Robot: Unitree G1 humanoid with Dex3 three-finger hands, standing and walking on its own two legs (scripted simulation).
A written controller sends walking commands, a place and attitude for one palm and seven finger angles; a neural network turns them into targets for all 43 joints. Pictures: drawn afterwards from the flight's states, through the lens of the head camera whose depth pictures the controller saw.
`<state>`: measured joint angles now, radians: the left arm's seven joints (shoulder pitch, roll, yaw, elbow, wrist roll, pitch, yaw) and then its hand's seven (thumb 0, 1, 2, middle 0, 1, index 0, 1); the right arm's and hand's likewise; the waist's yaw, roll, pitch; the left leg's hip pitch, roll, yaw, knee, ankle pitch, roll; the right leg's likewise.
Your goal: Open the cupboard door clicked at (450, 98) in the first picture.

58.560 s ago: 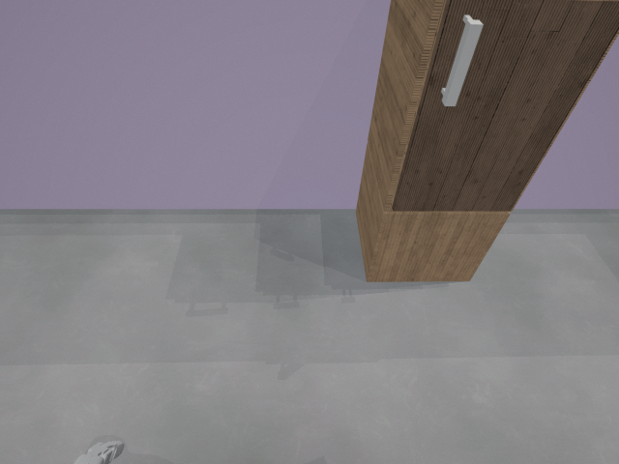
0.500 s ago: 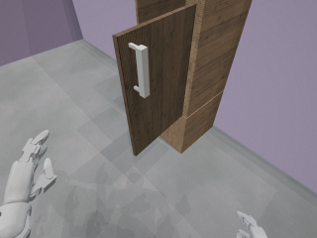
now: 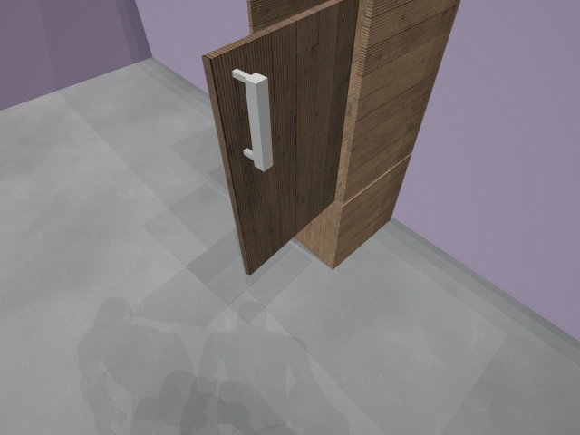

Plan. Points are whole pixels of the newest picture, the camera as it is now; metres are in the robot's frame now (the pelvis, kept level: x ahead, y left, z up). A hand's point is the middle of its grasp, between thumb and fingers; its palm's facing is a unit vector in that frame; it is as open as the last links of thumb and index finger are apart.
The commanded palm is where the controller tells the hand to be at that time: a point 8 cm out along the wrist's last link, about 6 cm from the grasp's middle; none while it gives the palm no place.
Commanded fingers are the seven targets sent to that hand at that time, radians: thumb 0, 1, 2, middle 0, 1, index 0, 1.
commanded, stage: let the arm hang, fingers relaxed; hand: left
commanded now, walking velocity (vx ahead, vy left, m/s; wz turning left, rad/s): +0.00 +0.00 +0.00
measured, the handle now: (251, 122) +0.57 +0.10 +0.13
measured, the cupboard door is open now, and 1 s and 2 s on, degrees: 95 95 95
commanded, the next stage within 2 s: look to check the result in 0.52 s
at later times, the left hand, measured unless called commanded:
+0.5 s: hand out of the picture -0.01 +0.14 -0.18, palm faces +0.04 -0.99 -0.17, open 7.3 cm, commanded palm none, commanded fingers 0.00 0.90 0.90 -0.20 -0.30 -0.20 -0.30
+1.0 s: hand out of the picture +0.01 +0.13 -0.17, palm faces +0.04 -0.98 -0.19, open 7.4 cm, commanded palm none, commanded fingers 0.00 0.90 0.90 -0.20 -0.30 -0.20 -0.30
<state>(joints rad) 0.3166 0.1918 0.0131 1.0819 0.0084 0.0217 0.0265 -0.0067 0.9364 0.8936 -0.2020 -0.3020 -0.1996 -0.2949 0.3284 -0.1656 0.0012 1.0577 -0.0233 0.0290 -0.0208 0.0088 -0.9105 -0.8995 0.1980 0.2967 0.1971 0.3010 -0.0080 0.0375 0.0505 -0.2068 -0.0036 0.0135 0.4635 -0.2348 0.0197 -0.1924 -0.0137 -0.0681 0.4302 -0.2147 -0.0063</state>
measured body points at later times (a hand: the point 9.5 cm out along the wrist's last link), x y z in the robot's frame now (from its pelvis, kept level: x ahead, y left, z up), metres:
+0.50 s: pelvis +0.01 -0.02 +0.00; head +0.01 -0.02 +0.45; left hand -0.01 +0.19 -0.16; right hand -0.03 -0.22 -0.17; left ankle +0.01 +0.11 -0.74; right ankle +0.01 -0.12 -0.74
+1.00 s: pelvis +0.02 -0.03 +0.00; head +0.03 -0.04 +0.45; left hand +0.01 +0.19 -0.16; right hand +0.00 -0.23 -0.17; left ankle +0.01 +0.11 -0.74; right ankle +0.01 -0.12 -0.74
